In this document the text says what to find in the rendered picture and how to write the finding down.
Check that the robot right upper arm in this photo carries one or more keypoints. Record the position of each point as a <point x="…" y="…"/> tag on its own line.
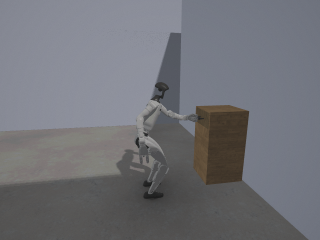
<point x="153" y="105"/>

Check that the left robot thigh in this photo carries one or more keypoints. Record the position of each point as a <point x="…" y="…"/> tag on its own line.
<point x="155" y="143"/>

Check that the left robot hand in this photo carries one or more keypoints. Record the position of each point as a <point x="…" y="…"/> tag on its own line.
<point x="193" y="117"/>

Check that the left robot foot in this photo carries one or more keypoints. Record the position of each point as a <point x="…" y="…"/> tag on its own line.
<point x="146" y="183"/>

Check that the robot right forearm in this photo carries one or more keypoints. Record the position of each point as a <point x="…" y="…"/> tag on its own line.
<point x="140" y="130"/>

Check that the right robot hand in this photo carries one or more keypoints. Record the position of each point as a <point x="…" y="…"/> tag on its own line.
<point x="143" y="151"/>

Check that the robot left upper arm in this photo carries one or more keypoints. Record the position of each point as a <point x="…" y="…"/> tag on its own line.
<point x="168" y="113"/>

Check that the cabinet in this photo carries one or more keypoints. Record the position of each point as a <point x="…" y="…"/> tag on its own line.
<point x="219" y="151"/>

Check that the robot left forearm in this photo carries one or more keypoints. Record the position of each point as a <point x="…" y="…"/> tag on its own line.
<point x="180" y="117"/>

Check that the drawer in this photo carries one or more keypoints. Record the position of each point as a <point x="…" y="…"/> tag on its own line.
<point x="203" y="114"/>

